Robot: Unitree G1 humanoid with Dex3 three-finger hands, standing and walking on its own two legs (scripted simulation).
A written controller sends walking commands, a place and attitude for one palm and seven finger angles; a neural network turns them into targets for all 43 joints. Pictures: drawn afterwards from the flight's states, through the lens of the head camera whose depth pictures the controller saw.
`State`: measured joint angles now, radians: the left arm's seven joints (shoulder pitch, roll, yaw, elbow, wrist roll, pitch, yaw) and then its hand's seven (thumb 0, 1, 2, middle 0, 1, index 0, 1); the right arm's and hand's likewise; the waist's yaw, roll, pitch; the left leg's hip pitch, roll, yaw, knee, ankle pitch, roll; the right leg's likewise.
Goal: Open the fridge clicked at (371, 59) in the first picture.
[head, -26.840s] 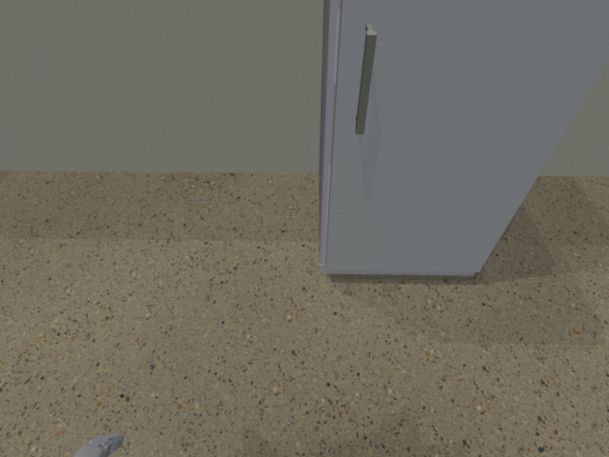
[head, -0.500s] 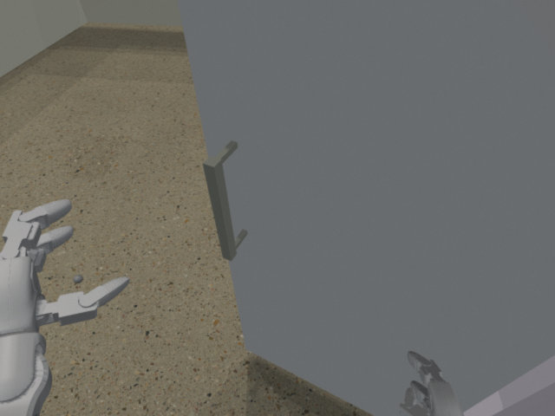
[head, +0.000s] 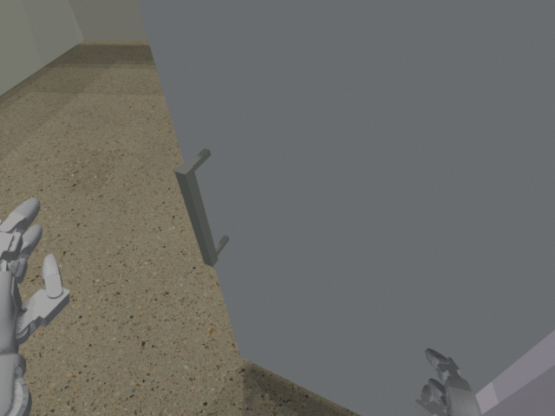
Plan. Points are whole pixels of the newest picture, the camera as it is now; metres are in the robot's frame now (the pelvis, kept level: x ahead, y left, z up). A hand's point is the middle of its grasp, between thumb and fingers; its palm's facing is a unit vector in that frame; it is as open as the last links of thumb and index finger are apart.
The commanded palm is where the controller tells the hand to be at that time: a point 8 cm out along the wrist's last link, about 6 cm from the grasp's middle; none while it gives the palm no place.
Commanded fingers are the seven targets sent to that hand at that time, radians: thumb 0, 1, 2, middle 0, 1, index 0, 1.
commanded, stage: draw the hand back to the body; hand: left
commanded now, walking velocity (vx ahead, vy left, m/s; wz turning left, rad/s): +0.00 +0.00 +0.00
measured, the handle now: (207, 213) +0.40 +0.18 +0.08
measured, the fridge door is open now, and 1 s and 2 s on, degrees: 71 71 71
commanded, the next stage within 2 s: step back with the hand held close in 0.18 s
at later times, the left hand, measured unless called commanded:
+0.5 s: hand (61, 293) +0.19 +0.28 +0.15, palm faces +0.40 -0.79 -0.46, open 7.4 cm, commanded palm +0.13 +0.32 +0.17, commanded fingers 0.00 0.90 0.90 -0.20 -0.30 -0.20 -0.30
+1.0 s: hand out of the picture +0.12 +0.30 +0.15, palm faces +0.44 -0.76 -0.48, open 7.4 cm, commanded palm +0.05 +0.34 +0.17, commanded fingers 0.00 0.90 0.90 -0.20 -0.30 -0.20 -0.30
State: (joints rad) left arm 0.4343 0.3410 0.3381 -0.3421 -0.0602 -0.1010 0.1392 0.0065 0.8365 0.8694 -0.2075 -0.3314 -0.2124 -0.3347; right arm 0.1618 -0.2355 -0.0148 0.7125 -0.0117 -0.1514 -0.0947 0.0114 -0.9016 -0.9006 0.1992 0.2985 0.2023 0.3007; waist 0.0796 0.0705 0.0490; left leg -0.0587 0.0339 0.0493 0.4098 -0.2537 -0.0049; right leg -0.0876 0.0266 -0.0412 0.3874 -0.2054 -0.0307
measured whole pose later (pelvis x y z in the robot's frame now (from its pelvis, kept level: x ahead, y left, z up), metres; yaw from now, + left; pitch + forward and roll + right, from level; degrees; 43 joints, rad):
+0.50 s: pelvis -0.02 +0.02 +0.00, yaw -1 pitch -1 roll -1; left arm 0.50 0.37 0.36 -0.41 -0.04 -0.15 0.13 0.01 0.89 0.90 -0.21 -0.30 -0.21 -0.30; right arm 0.16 -0.24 0.00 0.62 0.00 -0.08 -0.08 0.01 -0.90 -0.90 0.20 0.30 0.20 0.30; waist 0.03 0.05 0.02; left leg -0.20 0.02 0.08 0.47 -0.26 0.02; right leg -0.22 0.01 -0.02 0.42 -0.18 -0.01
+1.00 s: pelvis -0.09 +0.04 -0.02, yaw +0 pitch -1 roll -1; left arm 0.51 0.40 0.39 -0.49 0.00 -0.20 0.18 0.01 0.89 0.90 -0.21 -0.30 -0.21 -0.30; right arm 0.19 -0.22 0.01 0.60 0.00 -0.06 -0.10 0.01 -0.90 -0.90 0.20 0.30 0.20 0.30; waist 0.01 0.02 0.04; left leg -0.40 -0.01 0.07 0.62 -0.21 0.07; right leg -0.40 0.00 0.01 0.57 -0.18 0.02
